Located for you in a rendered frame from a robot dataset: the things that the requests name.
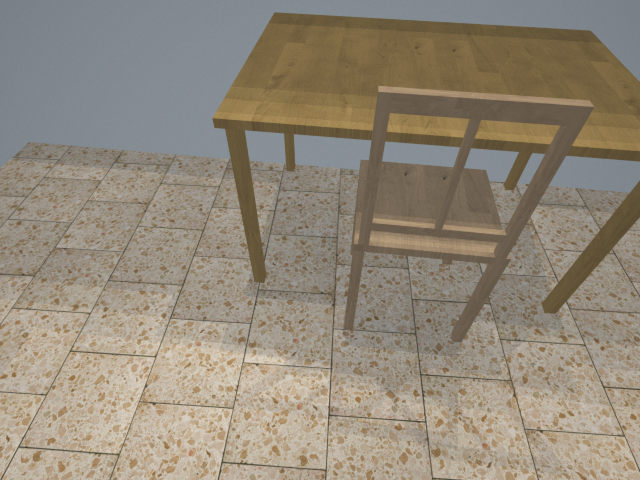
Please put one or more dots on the table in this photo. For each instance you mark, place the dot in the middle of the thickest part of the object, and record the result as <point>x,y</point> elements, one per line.
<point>318,75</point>

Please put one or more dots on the chair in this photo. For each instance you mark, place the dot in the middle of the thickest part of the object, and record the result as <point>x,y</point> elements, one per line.
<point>449,213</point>

